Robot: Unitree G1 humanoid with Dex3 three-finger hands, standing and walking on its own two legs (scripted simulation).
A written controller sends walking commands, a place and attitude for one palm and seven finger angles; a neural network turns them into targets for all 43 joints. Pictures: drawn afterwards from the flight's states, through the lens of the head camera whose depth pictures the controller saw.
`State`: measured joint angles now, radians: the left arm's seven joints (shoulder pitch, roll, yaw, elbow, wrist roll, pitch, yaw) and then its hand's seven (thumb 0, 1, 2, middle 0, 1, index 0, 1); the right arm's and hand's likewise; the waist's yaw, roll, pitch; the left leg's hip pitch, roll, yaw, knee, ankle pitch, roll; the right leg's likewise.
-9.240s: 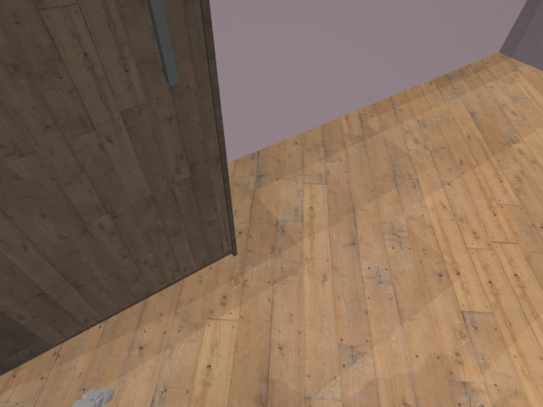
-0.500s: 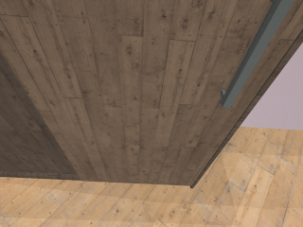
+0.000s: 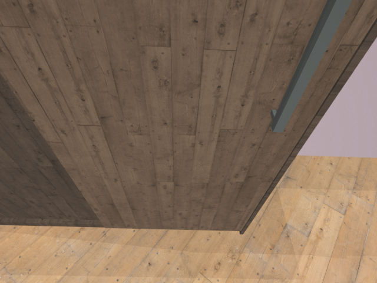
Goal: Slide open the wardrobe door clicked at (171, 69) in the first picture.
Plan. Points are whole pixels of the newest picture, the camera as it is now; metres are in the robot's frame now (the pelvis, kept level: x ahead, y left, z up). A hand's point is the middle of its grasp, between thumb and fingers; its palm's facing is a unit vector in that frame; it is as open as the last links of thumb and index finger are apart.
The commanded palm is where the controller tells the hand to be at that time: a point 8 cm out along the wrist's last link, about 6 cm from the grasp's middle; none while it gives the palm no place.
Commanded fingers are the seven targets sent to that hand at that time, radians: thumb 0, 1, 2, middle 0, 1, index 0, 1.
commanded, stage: look again from close up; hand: right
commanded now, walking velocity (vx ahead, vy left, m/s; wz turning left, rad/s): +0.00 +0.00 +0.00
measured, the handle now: (298, 71) +0.45 -0.17 +0.24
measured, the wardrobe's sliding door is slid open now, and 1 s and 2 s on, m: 0.00 0.00 0.00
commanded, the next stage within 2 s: raise the hand with hooked fingers in 0.42 s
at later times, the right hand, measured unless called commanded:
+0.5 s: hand out of the picture +0.00 -0.19 -0.18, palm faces +0.02 +0.98 -0.20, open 7.3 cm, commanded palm none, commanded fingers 0.00 -0.90 -0.90 0.20 0.30 0.20 0.30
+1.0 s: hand out of the picture +0.13 -0.22 +0.00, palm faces +0.12 +0.99 -0.02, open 8.9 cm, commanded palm +0.13 -0.27 +0.03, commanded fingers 0.00 -0.32 -0.65 0.24 0.68 0.24 0.68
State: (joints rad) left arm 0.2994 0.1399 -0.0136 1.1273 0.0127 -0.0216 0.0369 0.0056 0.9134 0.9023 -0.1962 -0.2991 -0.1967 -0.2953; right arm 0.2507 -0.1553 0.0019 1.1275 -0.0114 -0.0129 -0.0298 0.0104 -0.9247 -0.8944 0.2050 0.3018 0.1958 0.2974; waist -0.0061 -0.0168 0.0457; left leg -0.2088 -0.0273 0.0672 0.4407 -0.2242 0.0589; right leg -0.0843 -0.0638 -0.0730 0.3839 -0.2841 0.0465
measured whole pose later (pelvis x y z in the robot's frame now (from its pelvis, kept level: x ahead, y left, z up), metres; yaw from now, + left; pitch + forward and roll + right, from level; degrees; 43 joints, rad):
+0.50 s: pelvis +0.00 -0.01 +0.00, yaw +0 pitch -1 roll -1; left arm 0.31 0.12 -0.01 1.14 0.01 -0.03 0.04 0.01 0.91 0.90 -0.20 -0.30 -0.20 -0.30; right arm 0.25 -0.15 0.00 1.13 -0.01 -0.01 -0.03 0.01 -0.93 -0.89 0.20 0.30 0.20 0.30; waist -0.01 0.00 0.05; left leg -0.22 -0.01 0.06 0.45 -0.23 0.04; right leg -0.09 -0.05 -0.08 0.39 -0.29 0.03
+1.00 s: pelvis -0.02 -0.03 -0.05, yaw -3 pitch +5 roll +1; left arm 0.16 0.28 0.04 0.42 -0.03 -0.24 0.04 0.01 0.91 0.90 -0.19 -0.30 -0.20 -0.30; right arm 0.56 -0.21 -0.13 -0.08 0.23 -0.34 0.23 0.01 -0.54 -0.74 0.24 0.54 0.23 0.53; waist -0.05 0.03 -0.09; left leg -0.56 0.04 0.10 0.86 -0.40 0.02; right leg -0.48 -0.03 -0.02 0.89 -0.49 0.00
